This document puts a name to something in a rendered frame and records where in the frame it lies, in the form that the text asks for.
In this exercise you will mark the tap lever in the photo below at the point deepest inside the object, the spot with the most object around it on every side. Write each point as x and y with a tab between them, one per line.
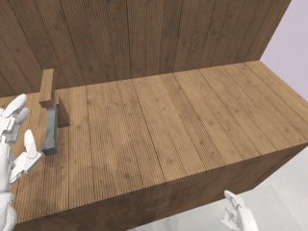
49	146

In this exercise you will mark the counter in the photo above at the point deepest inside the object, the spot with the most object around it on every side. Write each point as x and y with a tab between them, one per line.
162	106

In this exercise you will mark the robot left hand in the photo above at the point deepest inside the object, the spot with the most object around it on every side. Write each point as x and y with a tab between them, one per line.
11	120

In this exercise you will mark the robot right hand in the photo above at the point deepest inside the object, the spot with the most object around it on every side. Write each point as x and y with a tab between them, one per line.
243	220

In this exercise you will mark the left robot forearm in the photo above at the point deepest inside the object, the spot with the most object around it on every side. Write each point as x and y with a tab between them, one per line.
8	216

